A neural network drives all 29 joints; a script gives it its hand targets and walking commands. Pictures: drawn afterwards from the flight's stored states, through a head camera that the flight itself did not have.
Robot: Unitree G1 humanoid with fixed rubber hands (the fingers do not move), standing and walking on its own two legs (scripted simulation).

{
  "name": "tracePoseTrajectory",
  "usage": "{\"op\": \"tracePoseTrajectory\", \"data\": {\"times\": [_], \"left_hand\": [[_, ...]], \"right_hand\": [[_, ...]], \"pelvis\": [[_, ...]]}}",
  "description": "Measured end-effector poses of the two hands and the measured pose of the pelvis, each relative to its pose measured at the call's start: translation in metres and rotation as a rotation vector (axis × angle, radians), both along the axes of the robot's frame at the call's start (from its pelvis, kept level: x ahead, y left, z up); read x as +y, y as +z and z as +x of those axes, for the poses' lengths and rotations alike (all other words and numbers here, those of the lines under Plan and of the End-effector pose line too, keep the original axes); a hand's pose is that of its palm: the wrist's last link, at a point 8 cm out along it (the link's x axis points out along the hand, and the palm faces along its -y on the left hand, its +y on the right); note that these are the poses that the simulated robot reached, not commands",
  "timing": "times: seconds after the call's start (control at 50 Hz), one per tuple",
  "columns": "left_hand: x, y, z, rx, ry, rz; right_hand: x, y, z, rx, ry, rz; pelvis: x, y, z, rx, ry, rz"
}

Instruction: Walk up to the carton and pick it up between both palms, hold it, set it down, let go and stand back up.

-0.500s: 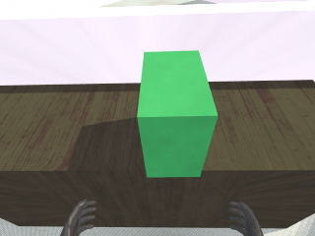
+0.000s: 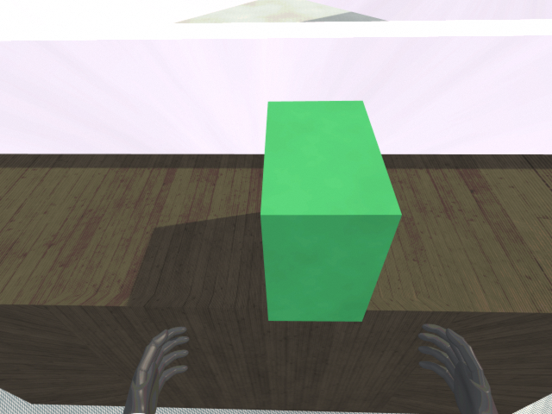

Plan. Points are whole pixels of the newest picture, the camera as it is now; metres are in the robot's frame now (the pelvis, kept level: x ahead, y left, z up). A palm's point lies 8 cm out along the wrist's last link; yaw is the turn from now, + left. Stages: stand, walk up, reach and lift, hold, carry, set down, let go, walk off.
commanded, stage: reach and lift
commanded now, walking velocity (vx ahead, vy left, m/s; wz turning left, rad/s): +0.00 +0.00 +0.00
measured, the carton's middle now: (315, 211) +0.44 -0.04 +0.06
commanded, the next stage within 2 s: none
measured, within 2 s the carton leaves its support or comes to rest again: neither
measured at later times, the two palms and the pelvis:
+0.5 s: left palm (161, 324) +0.24 +0.18 +0.07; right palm (468, 322) +0.23 -0.21 +0.07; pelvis -0.03 -0.02 +0.00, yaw +0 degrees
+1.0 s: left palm (155, 261) +0.30 +0.19 +0.12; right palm (447, 260) +0.30 -0.20 +0.11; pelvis -0.01 -0.02 +0.00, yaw +1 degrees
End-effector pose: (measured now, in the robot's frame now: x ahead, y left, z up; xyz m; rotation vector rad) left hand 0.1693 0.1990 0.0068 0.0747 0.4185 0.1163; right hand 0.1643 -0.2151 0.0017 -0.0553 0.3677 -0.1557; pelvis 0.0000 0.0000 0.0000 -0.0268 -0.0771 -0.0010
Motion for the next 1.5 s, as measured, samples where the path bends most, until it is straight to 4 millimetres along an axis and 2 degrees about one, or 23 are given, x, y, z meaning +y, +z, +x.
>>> {"op": "tracePoseTrajectory", "data": {"times": [0.2,0.42,0.58,0.94,1.18,1.5], "left_hand": [[-0.013,0.024,0.013,-0.111,0.006,-0.024],[-0.02,0.048,0.053,-0.154,-0.003,-0.008],[-0.019,0.071,0.083,-0.168,-0.006,-0.002],[-0.012,0.107,0.122,-0.17,-0.018,-0.029],[-0.018,0.134,0.154,-0.176,-0.038,-0.051],[-0.022,0.178,0.195,-0.186,-0.023,-0.036]], "right_hand": [[0.004,0.022,0.021,-0.098,-0.017,0.053],[0.001,0.057,0.052,-0.169,-0.039,0.053],[0.006,0.075,0.083,-0.18,-0.021,0.065],[0.017,0.103,0.128,-0.193,0.013,0.066],[0.014,0.128,0.15,-0.197,0.023,0.063],[0.016,0.166,0.191,-0.194,0.034,0.074]], "pelvis": [[-0.01,-0.001,-0.017,-0.017,0.015,0.012],[-0.022,-0.002,-0.028,-0.032,0.011,0.024],[-0.026,-0.001,-0.027,-0.014,0.01,0.023],[-0.021,0.001,-0.014,0.004,0.012,0.011],[-0.017,0.0,-0.02,0.023,0.005,0.009],[-0.024,-0.001,-0.029,0.06,0.019,0.011]]}}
